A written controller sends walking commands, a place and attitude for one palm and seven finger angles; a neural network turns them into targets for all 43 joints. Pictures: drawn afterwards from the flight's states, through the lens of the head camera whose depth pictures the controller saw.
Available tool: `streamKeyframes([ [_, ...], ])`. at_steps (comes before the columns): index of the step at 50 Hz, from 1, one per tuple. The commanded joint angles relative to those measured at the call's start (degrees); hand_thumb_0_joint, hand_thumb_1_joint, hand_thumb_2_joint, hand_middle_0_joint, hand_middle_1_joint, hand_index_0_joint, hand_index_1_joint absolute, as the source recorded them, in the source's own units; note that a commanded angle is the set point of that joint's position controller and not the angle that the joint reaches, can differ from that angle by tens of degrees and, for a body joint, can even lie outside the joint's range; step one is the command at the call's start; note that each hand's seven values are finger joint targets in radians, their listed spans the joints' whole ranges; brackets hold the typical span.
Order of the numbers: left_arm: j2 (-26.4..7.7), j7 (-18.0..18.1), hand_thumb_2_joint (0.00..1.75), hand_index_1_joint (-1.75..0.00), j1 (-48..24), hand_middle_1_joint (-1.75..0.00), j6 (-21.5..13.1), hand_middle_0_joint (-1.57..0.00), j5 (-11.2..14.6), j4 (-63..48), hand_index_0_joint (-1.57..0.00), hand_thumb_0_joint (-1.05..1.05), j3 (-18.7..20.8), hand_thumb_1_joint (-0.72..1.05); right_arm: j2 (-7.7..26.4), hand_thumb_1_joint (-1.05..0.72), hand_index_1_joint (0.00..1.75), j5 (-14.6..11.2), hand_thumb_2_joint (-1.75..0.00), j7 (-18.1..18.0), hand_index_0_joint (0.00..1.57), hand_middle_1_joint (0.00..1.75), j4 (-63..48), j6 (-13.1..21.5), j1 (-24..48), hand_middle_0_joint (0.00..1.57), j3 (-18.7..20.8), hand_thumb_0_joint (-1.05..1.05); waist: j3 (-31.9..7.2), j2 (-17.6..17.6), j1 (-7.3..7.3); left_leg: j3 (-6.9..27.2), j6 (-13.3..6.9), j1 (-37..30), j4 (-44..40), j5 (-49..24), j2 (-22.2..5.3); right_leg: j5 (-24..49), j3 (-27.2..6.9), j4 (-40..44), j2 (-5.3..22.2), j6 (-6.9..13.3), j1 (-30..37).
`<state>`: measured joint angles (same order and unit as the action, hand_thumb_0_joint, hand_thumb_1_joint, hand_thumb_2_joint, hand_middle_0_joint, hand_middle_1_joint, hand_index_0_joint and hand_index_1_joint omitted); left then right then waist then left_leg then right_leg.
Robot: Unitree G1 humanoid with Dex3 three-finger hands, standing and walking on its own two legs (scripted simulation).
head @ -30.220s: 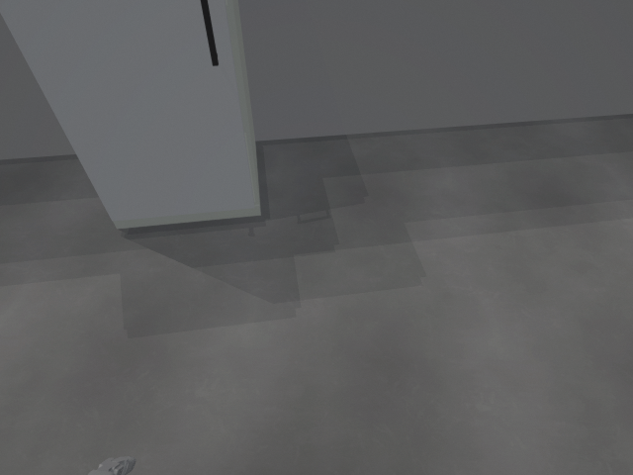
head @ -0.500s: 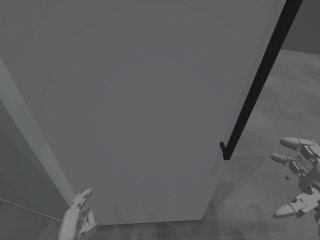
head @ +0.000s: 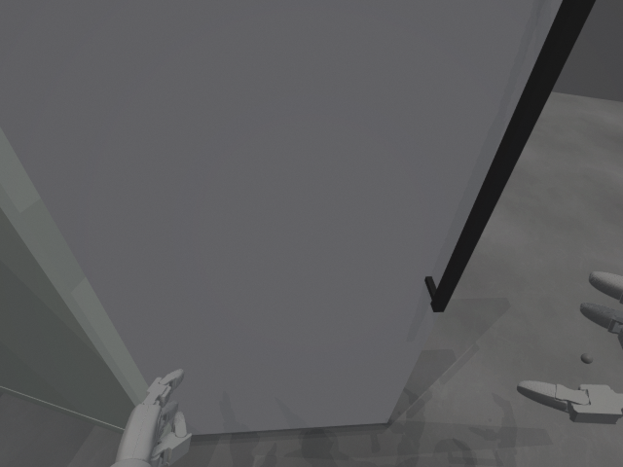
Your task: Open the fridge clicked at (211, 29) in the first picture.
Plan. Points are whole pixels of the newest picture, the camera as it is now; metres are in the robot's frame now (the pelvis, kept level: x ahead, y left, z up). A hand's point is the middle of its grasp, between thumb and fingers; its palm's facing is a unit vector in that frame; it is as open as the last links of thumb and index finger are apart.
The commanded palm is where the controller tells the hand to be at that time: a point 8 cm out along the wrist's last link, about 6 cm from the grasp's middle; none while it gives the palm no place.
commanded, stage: draw the hand back to the body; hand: right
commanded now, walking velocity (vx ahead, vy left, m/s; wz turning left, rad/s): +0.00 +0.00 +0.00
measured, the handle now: (480, 188) +0.39 -0.21 +0.20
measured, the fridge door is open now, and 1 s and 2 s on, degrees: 70 70 70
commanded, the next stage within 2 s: step back with the hand held close in 0.86 s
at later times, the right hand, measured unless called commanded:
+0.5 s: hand (586, 336) +0.21 -0.27 +0.16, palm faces +0.45 +0.82 -0.36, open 8.6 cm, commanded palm +0.16 -0.30 +0.18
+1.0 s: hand (590, 337) +0.21 -0.27 +0.16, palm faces +0.45 +0.82 -0.35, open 7.4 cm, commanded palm +0.16 -0.30 +0.18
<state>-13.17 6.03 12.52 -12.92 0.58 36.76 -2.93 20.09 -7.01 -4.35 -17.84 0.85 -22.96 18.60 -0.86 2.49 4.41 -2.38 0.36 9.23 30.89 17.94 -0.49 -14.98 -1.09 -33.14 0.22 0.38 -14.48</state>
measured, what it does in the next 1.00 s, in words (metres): stands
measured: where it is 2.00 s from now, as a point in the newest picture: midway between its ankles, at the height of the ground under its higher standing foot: outside the picture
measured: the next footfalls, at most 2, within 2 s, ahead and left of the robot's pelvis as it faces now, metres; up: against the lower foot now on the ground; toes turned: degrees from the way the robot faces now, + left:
left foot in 1.84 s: -0.06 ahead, +0.11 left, +0.00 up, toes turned -6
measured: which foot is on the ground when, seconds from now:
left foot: down 0.00-1.00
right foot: down 0.00-1.00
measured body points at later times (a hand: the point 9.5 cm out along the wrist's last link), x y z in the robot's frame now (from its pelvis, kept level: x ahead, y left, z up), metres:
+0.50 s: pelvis +0.02 +0.00 +0.01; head -0.01 +0.01 +0.46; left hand +0.20 +0.22 -0.06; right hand +0.18 -0.31 +0.18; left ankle -0.01 +0.12 -0.73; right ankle +0.04 -0.11 -0.73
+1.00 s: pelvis +0.01 +0.00 +0.01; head -0.01 +0.01 +0.46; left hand +0.20 +0.22 -0.07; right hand +0.18 -0.31 +0.18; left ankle -0.01 +0.12 -0.73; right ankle +0.04 -0.11 -0.73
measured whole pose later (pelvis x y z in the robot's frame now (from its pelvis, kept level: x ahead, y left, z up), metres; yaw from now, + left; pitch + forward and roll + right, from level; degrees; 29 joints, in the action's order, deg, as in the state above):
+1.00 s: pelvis +0.01 +0.00 +0.01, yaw +1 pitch -6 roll +0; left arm -12.5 4.9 11.2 -6.8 -1.1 37.8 -1.7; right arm 19.7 -4.7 -5.4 -19.4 2.4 -24.0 19.0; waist 1.3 2.4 5.0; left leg -1.0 0.7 1.3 21.1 14.1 -0.7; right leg -11.7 0.4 -23.4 0.0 0.6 -6.0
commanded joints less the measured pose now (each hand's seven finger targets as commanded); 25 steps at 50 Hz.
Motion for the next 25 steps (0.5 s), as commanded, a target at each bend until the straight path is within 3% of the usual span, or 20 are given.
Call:
streamKeyframes([
  [1,-6.44,0.7,0.9,-0.3,-8.37,-0.3,-1.97,-0.2,-0.35,-8.7,-0.2,0.0,2.76,0.9,10.92,-0.07,0.79,1.71,-0.5,-2.74,0.23,0.79,-12.72,5.99,8.13,0.23,5.4,0.0,-2.03,2.0,-0.64,1.04,-1.17,4.0,-8.64,-3.47,-0.73,1.95,-0.49,8.3,0.43,1.43,5.97],
  [4,-6.64,0.69,0.9,-0.3,-8.78,-0.3,-1.62,-0.2,-0.59,-8.29,-0.2,0.0,2.95,0.9,11.44,-0.17,0.73,2.11,-0.55,-3.13,0.22,0.73,-12.62,6.61,7.5,0.22,6.07,0.0,-1.72,0.21,-0.28,0.62,-1.24,2.63,-9.32,-4.56,-0.51,3.37,-0.71,9.56,0.51,1.42,6.67],
  [8,-6.15,0.48,0.9,-0.3,-9.06,-0.3,-0.79,-0.2,-0.69,-8.27,-0.2,0.0,2.97,0.9,10.91,-0.32,0.64,2.25,-0.62,-2.98,0.22,0.64,-12.27,7.03,7.08,0.22,5.94,0.0,-0.94,0.47,-0.22,0.75,-1.04,2.15,-9.97,-5.13,-0.5,3.96,-0.27,10.51,0.53,1.33,7.72],
  [9,-6.5,0.52,0.9,-0.3,-8.99,-0.3,-0.71,-0.2,-0.86,-7.95,-0.2,0.0,3.17,0.9,11.62,-0.36,0.62,2.26,-0.64,-3.04,0.22,0.62,-12.28,7.25,6.48,0.22,6.88,0.0,-1.48,-1.15,0.03,0.58,-1.18,1.19,-10.41,-6.37,-0.29,5.54,-0.42,10.7,0.56,1.41,7.94],
  [17,-5.97,-0.16,0.9,-0.3,-9.12,-0.3,0.79,-0.2,-0.99,-8.43,-0.2,0.0,3.44,0.9,10.88,-0.65,0.45,2.33,-0.78,-2.44,0.21,0.45,-13.95,7.1,3.99,0.21,7.07,0.0,-2.34,1.85,0.24,0.76,-1.07,-0.83,-10.69,-12.51,-0.23,11.69,0.86,10.9,0.5,1.19,10.43],
  [19,-6.27,-0.2,0.9,-0.3,-9.14,-0.3,0.99,-0.2,-1.14,-8.34,-0.2,0.0,3.66,0.9,11.37,-0.72,0.41,2.3,-0.81,-2.45,0.21,0.41,-14.26,6.98,4.0,0.21,7.57,0.0,-2.12,0.33,0.29,0.59,-1.08,-1.08,-11.53,-12.36,0.01,11.73,0.79,11.24,0.51,1.16,10.38],
  [21,-6.01,-0.28,0.9,-0.3,-9.07,-0.3,1.3,-0.2,-1.1,-8.51,-0.2,0.0,3.51,0.9,10.91,-0.79,0.36,2.37,-0.85,-2.39,0.2,0.36,-14.65,6.91,4.58,0.2,7.1,0.0,-1.33,1.83,0.1,0.68,-1.01,-0.66,-11.6,-12.08,-0.02,11.34,0.97,11.52,0.53,1.09,10.7],
  [25,-6.07,-0.17,0.9,-0.3,-8.92,-0.3,1.65,-0.2,-1.26,-8.35,-0.2,0.0,3.6,0.9,10.9,-0.9,0.3,2.3,-0.9,-2.38,0.2,0.3,-13.83,6.73,4.06,0.2,7.65,0.0,-1.58,0.73,0.05,0.62,-0.97,-1.45,-12.14,-12.84,0.05,12.11,1.18,11.65,0.31,1.22,11.04],
])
